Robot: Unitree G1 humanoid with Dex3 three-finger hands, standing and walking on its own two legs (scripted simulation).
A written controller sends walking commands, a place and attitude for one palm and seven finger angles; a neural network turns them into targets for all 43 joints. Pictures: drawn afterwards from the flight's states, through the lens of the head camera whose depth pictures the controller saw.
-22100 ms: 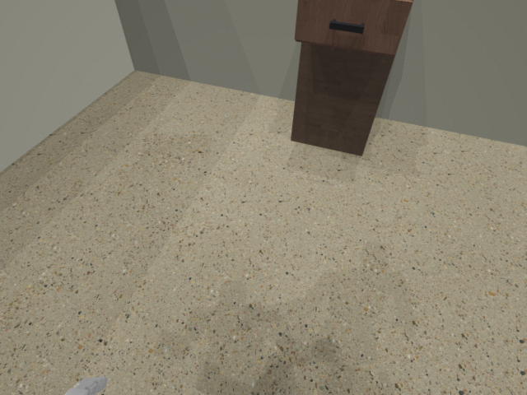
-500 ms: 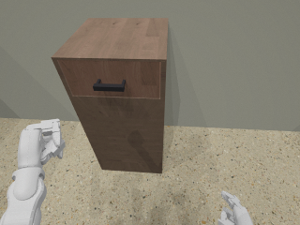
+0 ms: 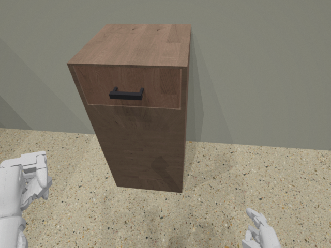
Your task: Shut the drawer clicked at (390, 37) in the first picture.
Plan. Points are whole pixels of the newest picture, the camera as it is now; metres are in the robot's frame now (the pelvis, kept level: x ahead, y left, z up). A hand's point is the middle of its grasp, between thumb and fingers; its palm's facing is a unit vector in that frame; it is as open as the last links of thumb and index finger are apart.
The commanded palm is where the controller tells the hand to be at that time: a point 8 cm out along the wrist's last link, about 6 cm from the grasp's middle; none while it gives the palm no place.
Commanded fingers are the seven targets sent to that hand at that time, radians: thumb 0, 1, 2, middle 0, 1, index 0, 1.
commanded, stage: step back with the hand held close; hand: left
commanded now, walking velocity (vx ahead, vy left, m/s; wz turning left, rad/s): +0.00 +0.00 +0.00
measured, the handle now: (127, 92) +0.63 +0.24 +0.04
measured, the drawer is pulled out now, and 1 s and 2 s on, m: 0.00 0.00 0.00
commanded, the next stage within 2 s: stop stepping back and stand still in 1.62 s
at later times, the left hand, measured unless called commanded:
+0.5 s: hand (43, 185) +0.17 +0.25 +0.15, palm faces +0.32 -0.80 -0.51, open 3.2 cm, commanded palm +0.11 +0.29 +0.17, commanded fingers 0.00 0.90 0.90 -1.40 -1.60 -1.40 -1.60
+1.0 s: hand (24, 207) +0.13 +0.25 +0.16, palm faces +0.38 -0.79 -0.49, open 3.2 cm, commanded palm +0.05 +0.30 +0.17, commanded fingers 0.00 0.90 0.90 -1.40 -1.60 -1.40 -1.60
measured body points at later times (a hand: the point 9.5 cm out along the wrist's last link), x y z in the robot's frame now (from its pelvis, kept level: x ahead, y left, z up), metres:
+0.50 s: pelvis -0.02 +0.01 -0.01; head -0.01 +0.00 +0.44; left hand +0.15 +0.29 +0.18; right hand +0.13 -0.24 -0.09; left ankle -0.03 +0.09 -0.74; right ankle +0.04 -0.10 -0.74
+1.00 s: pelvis -0.07 +0.02 -0.02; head -0.06 +0.03 +0.43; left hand +0.10 +0.29 +0.19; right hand +0.08 -0.23 -0.09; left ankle -0.03 +0.09 -0.74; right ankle +0.01 -0.11 -0.74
